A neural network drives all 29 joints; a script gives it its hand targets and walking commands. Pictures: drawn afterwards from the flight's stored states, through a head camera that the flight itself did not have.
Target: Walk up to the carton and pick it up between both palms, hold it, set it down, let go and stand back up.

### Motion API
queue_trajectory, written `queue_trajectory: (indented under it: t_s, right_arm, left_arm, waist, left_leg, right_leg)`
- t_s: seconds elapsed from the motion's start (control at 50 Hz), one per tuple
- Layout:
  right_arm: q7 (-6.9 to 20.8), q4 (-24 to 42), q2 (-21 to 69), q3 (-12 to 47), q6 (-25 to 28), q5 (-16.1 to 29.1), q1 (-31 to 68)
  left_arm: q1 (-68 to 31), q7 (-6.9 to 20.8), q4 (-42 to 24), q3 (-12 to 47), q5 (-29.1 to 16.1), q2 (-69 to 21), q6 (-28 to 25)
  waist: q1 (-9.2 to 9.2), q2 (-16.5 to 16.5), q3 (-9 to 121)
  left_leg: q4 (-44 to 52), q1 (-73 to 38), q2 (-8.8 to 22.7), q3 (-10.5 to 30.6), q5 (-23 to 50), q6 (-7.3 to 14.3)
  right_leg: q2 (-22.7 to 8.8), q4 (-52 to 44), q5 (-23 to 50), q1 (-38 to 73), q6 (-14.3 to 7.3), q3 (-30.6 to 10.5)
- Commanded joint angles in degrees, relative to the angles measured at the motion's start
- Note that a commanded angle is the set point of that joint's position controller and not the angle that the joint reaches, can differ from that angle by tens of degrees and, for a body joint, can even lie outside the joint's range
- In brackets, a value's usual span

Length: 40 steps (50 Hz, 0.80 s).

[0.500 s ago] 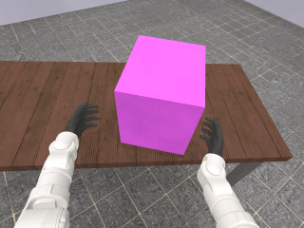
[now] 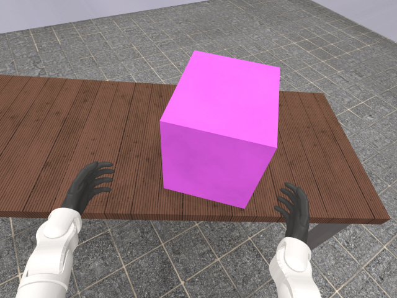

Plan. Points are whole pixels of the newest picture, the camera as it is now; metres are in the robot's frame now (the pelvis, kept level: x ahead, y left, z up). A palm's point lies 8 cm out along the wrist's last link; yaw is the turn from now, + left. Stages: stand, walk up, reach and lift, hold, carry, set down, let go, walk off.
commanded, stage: set down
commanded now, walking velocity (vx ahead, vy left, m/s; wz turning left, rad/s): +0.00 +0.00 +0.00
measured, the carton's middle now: (219, 130) +0.50 -0.02 +0.03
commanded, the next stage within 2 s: none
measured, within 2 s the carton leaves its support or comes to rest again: neither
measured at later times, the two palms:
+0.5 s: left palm (54, 247) +0.21 +0.28 +0.02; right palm (303, 260) +0.19 -0.16 +0.02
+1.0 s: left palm (61, 246) +0.21 +0.27 +0.01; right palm (304, 257) +0.20 -0.17 +0.01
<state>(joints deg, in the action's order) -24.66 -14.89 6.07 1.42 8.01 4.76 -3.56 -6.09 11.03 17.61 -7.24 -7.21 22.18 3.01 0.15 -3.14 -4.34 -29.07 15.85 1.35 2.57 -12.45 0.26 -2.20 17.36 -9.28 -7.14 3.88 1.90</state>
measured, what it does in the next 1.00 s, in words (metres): stands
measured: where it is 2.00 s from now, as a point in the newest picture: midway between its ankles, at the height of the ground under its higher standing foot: outside the picture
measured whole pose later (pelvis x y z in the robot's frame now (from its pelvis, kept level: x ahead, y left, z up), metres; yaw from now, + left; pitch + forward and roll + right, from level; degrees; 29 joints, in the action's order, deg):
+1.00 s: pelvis +0.03 -0.01 +0.00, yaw +0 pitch -1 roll -3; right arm -17.8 -0.7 0.9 5.1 6.7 4.8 -24.2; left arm 18.7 11.0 2.0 -6.0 -10.3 24.8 1.6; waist 2.4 -0.2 -5.9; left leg -29.1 12.6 1.4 2.6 -15.1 -0.1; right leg -2.2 17.4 -12.0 -3.9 3.8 1.9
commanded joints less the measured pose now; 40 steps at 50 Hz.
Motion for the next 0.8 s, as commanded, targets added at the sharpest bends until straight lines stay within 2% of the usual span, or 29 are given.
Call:
queue_trajectory:
  t_s: [0.0,0.02,0.04,0.08,0.1,0.12,0.14,0.16,0.2,0.22,0.24,0.28,0.3,0.32,0.36,0.38,0.4,0.48,0.52,0.56,0.58,0.62,0.64,0.66,0.68,0.7,0.72,0.74,0.78]
  right_arm:
    - [-0.57,14.88,-0.77,5.66,0.65,4.62,-3.85]
    - [-0.92,12.4,-0.6,5.73,-0.2,3.67,-2.66]
    - [-0.87,18.08,-0.9,6.19,0.52,4.48,-8.57]
    - [-0.82,17.17,-1.54,5.14,-0.87,4.11,-7.05]
    - [-0.77,18.53,-1.27,5.14,-0.84,3.47,-7.03]
    - [-0.83,22.24,-0.67,7.53,-0.33,4.63,-12.74]
    - [-0.72,22.55,-0.53,7.23,0.09,4.68,-15.11]
    - [-0.89,23.04,-1.09,7.08,-0.22,4.87,-15.38]
    - [-0.65,24.84,-0.4,7.68,-0.73,4.15,-18.29]
    - [-0.67,23.58,-0.8,7.46,-1.67,3.58,-16.51]
    - [-0.53,26.19,-0.41,7.74,-0.94,4.22,-19.41]
    - [0.15,28.35,-0.57,7.08,-0.46,3.12,-18.36]
    - [0.31,27.48,-0.6,7.61,-0.49,3.39,-21.9]
    - [0.86,27.55,-0.91,7.52,-0.83,3.24,-21.91]
    - [1.06,28.39,-1.18,6.65,-1.24,2.45,-22.36]
    - [1.66,26.76,-2.55,6.1,-2.13,2.32,-23.53]
    - [1.59,27.83,-2.98,5.23,-1.8,2.16,-23.02]
    - [2.01,26.86,-2.36,5.98,-2.13,1.62,-24.09]
    - [3.02,26.58,-3.32,5.31,-1.98,2.37,-23.98]
    - [2.93,27.83,-3.33,4.41,-1.86,2.24,-23.99]
    - [3.24,23.13,-3.79,3.95,-2.85,2.19,-24.1]
    - [3.31,24.78,-3.83,3.74,-2.81,1.68,-23.96]
    - [3.95,23.2,-4.25,3.8,-2.83,1.69,-23.96]
    - [3.99,22.55,-4.54,3.55,-2.61,1.62,-24.05]
    - [4.04,25.14,-4.51,4.41,-2.01,1.84,-25.33]
    - [5.08,20.22,-6.27,3.21,-2.39,1.55,-24.86]
    - [4.81,22.85,-5.71,3.06,-1.96,1.91,-24.18]
    - [5.52,19.96,-6.94,2.58,-2.06,1.31,-24.35]
    - [5.9,18.93,-7.01,2.35,-2.03,1.6,-24.7]
  left_arm:
    - [-4.91,1.29,-14.91,1.9,-5.39,11.98,-0.23]
    - [-7.12,1.67,-10.41,2.0,-5.26,13.13,0.46]
    - [0.25,1.24,-16.45,0.97,-5.11,11.58,0.65]
    - [-2.06,1.7,-16.86,1.87,-5.49,11.62,1.35]
    - [-2.09,1.92,-17.01,2.1,-6.06,11.44,1.18]
    - [4.01,1.57,-20.73,-0.1,-5.49,12.26,0.86]
    - [6.21,1.53,-22.39,0.09,-4.48,12.08,0.99]
    - [7.35,1.64,-21.09,1.02,-4.98,11.8,1.5]
    - [8.83,1.71,-24.03,-0.51,-5.13,12.65,0.81]
    - [6.08,1.95,-22.03,-0.23,-5.51,13.27,0.73]
    - [9.98,1.58,-25.14,-0.57,-6.21,13.26,0.07]
    - [10.07,1.24,-25.76,1.16,-6.76,13.27,-1.17]
    - [13.78,1.04,-26.14,0.64,-6.6,13.82,-1.8]
    - [13.71,0.76,-26.51,0.64,-6.46,13.79,-2.11]
    - [14.25,0.62,-26.87,1.61,-7.52,14.21,-2.85]
    - [17.14,0.27,-26.09,1.39,-7.05,13.62,-2.75]
    - [16.39,0.17,-27.23,1.97,-7.39,14.04,-3.2]
    - [18.36,0.3,-26.61,1.85,-8.73,14.67,-3.82]
    - [19.02,-0.37,-28.2,2.82,-8.87,13.87,-4.2]
    - [19.26,-0.39,-28.56,2.12,-8.86,14.81,-4.75]
    - [20.19,-0.34,-25.48,2.4,-7.77,13.06,-3.84]
    - [19.94,-0.2,-25.25,2.72,-8.71,13.4,-3.91]
    - [20.35,-0.48,-24.63,1.86,-7.87,13.58,-3.4]
    - [20.82,-0.59,-24.64,2.89,-7.75,12.32,-2.75]
    - [21.78,-0.22,-24.8,2.36,-8.32,12.35,-3.16]
    - [22.44,-0.66,-22.99,2.69,-6.69,10.71,-2.42]
    - [21.65,-0.76,-25.27,2.55,-7.05,11.82,-2.97]
    - [22.9,-0.77,-21.94,2.6,-6.62,10.66,-2.3]
    - [22.91,-0.92,-22.83,2.25,-5.97,10.37,-2.04]
  waist:
    - [0.26,11.35,11.15]
    - [-0.47,12.11,9.11]
    - [1.06,10.87,9.17]
    - [0.26,11.77,9.01]
    - [0.02,10.5,8.86]
    - [2.11,11.13,8.73]
    - [1.84,12.33,7.08]
    - [1.59,11.87,5.4]
    - [2.32,10.87,4.93]
    - [1.52,11.64,3.27]
    - [2.19,11.6,3.16]
    - [2.15,12.16,4.43]
    - [2.83,11.03,3.51]
    - [3.21,12.82,3.17]
    - [2.37,11.57,1.93]
    - [3.08,12.58,1.32]
    - [2.65,12.78,2.33]
    - [2.33,10.53,2.64]
    - [2.32,12.74,2.81]
    - [2.47,11.44,2.13]
    - [2.07,12.62,1.55]
    - [1.48,10.83,1.25]
    - [2.33,12.12,1.71]
    - [1.53,12.19,1.58]
    - [1.66,10.6,2.6]
    - [2.09,12.88,1.57]
    - [1.55,12.31,2.5]
    - [1.73,11.48,1.63]
    - [2.02,11.87,1.38]
  left_leg:
    - [4.4,-18.19,0.68,-5.97,10.58,-3.62]
    - [4.7,-15.31,0.31,-6.11,6.91,-3.11]
    - [5.3,-17.53,0.89,-5.73,10.34,-3.3]
    - [5.3,-16.94,0.98,-5.7,10.02,-3.34]
    - [5.16,-16.29,0.91,-5.87,9.76,-3.44]
    - [5.48,-17.85,1.24,-5.8,11.65,-3.34]
    - [5.7,-18.18,1.31,-5.45,12.8,-3.59]
    - [6.02,-17.79,1.76,-5.3,12.58,-3.59]
    - [6.62,-17.26,1.64,-5.84,10.39,-3.02]
    - [7.1,-15.29,1.79,-5.5,6.79,-2.73]
    - [7.07,-15.94,1.89,-5.29,7.72,-2.73]
    - [7.48,-14.53,2.51,-4.58,6.2,-2.57]
    - [7.95,-14.96,2.24,-4.99,6.18,-2.48]
    - [8.44,-13.77,2.57,-4.66,5.12,-2.59]
    - [9.42,-11.67,3.14,-4.3,1.77,-2.04]
    - [10.15,-12.06,3.54,-3.96,1.74,-2.1]
    - [10.92,-10.66,3.77,-3.96,0.25,-1.96]
    - [9.77,-10.17,3.24,-4.43,2.86,-2.03]
    - [9.88,-9.82,3.68,-3.68,2.18,-2.26]
    - [10.43,-8.01,3.56,-4.17,0.62,-1.74]
    - [11.4,-7.26,3.99,-4.24,-0.94,-1.71]
    - [10.8,-7.51,3.52,-4.05,-0.24,-1.77]
    - [10.49,-9.09,2.89,-4.36,0.19,-2.39]
    - [10.43,-8.67,3.43,-3.86,1.28,-2.35]
    - [9.86,-10.32,2.72,-4.33,3.37,-2.5]
    - [9.82,-11.77,3.1,-3.66,5.5,-3.2]
    - [9.94,-11.18,3.02,-3.82,5.72,-3.18]
    - [10.11,-11.51,3.23,-3.67,5.28,-3.1]
    - [9.58,-12.44,2.66,-3.93,7.01,-3.38]
  right_leg:
    - [2.87,-2.74,0.32,1.99,-4.87,-0.62]
    - [2.48,-2.62,-1.8,1.54,-5.03,-1.01]
    - [3.04,-2.33,0.78,3.68,-5.12,-0.76]
    - [3.35,-1.96,-0.21,2.25,-4.9,-0.62]
    - [3.34,-1.84,-0.31,2.21,-4.81,-0.69]
    - [2.89,-2.2,0.65,4.09,-5.11,-0.84]
    - [3.15,-2.29,0.49,3.58,-5.06,-0.89]
    - [3.22,-2.31,0.32,3.53,-5.23,-0.71]
    - [2.94,-2.9,-0.46,3.12,-5.27,-1.09]
    - [2.56,-2.6,-3.18,1.81,-4.99,-1.06]
    - [2.2,-2.93,-2.46,2.41,-5.3,-1.3]
    - [2.45,-1.78,-2.99,2.17,-5.35,-0.99]
    - [2.46,-2.13,-2.94,3.06,-5.5,-0.91]
    - [2.37,-1.97,-4.41,3.26,-5.56,-0.92]
    - [2.42,-1.62,-5.41,3.25,-5.73,-0.84]
    - [2.65,-1.45,-6.09,3.74,-6.18,-0.54]
    - [3.23,-0.87,-6.84,4.99,-6.04,-0.29]
    - [2.77,-0.76,-4.57,4.42,-5.76,-0.73]
    - [2.89,-0.25,-5.69,4.45,-5.98,-0.59]
    - [3.12,-0.16,-4.73,5.93,-5.58,-0.54]
    - [3.46,0.24,-5.96,7.03,-5.71,-0.24]
    - [2.8,-0.2,-5.12,6.1,-5.63,-0.58]
    - [2.84,-0.51,-6.44,4.72,-5.96,-0.52]
    - [3.1,-0.09,-5.23,5.38,-5.94,-0.35]
    - [2.62,-0.52,-3.7,5.22,-5.65,-0.76]
    - [3.37,-0.36,-4.44,3.65,-6.24,-0.1]
    - [3.4,-0.46,-3.86,4.73,-5.96,0.08]
    - [3.68,-0.43,-4.43,3.93,-6.2,0.32]
    - [3.55,-0.89,-4.07,3.41,-6.29,0.17]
